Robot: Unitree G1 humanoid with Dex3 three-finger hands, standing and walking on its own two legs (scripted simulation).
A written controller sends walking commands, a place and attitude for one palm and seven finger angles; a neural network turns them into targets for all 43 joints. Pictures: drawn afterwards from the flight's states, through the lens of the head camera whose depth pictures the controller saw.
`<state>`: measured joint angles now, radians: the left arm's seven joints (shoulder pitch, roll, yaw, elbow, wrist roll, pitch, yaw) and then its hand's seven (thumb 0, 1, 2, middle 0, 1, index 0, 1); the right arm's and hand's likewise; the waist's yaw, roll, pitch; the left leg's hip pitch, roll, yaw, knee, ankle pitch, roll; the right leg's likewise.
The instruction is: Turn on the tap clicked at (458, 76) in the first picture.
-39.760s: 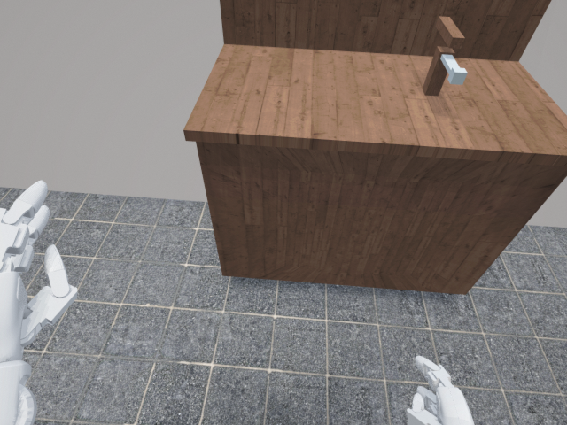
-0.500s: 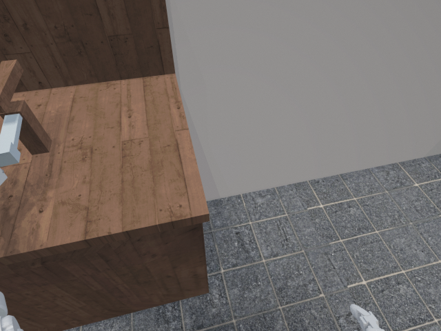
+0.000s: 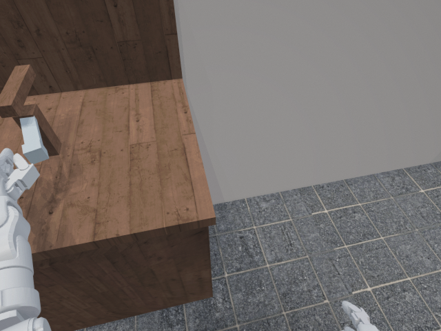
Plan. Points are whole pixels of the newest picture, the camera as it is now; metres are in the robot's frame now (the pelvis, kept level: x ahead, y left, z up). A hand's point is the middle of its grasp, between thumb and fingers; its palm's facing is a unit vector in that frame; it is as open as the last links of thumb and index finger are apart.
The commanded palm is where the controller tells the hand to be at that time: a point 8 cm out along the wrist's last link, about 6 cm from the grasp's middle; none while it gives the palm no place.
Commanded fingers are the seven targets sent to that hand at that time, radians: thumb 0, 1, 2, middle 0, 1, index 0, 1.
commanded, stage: push the lever round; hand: left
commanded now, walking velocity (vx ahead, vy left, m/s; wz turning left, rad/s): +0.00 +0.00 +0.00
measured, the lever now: (35, 152) +0.36 +0.36 +0.13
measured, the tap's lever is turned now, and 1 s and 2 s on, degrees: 19 41 69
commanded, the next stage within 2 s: none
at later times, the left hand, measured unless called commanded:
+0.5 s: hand (51, 165) +0.34 +0.32 +0.13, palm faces +0.69 -0.72 -0.05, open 7.7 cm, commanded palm +0.29 +0.34 +0.13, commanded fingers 0.00 0.90 0.90 -0.15 -0.15 -0.15 -0.15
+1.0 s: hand (73, 156) +0.36 +0.29 +0.13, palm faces +0.76 -0.65 -0.06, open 7.7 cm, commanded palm +0.32 +0.31 +0.13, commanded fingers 0.00 0.90 0.90 -0.15 -0.15 -0.15 -0.15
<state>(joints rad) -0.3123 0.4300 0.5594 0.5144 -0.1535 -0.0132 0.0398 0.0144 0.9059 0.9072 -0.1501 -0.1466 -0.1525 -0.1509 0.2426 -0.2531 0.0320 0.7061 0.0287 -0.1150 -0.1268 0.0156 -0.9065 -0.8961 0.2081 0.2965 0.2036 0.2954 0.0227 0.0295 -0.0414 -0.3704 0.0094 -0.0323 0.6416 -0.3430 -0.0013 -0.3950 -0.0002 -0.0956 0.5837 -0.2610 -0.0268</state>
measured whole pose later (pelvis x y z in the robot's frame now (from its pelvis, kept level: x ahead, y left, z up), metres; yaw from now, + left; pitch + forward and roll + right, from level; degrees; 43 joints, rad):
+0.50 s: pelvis +0.01 +0.00 +0.01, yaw +0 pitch +2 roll -1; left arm -0.26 0.29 0.47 0.32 -0.11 0.07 0.27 0.02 0.93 0.91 -0.15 -0.15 -0.15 -0.15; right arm 0.18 -0.23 0.02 0.73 0.01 -0.09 -0.13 0.02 -0.91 -0.90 0.21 0.30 0.20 0.30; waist 0.04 0.03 -0.04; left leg -0.28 0.01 -0.03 0.57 -0.33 -0.01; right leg -0.32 0.00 -0.09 0.54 -0.26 -0.03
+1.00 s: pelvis +0.00 -0.01 +0.01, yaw +0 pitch +2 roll +0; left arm -0.39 0.23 0.43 0.43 -0.04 0.06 0.47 0.02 0.92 0.92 -0.15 -0.15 -0.15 -0.15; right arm 0.18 -0.23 0.01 0.77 -0.01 -0.05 -0.12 0.02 -0.91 -0.90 0.21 0.30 0.20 0.30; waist 0.01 0.03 -0.04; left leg -0.30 0.01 -0.03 0.57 -0.31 -0.01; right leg -0.34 0.00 -0.10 0.55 -0.25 -0.04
